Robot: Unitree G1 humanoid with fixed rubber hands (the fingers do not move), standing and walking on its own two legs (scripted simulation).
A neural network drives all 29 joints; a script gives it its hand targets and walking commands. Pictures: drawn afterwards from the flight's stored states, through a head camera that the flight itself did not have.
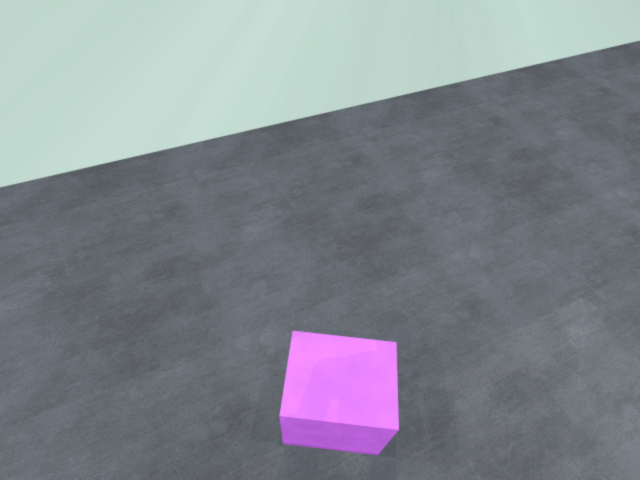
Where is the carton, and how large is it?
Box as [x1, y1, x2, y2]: [279, 331, 398, 454]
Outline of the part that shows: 292,331 279,415 283,443 377,454 398,429 396,342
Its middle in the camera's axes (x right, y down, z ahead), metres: +0.04 +0.42 +1.06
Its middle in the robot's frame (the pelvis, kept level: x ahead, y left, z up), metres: +0.41 -0.05 -0.62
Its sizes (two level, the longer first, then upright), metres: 0.272 0.211 0.296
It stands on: the floor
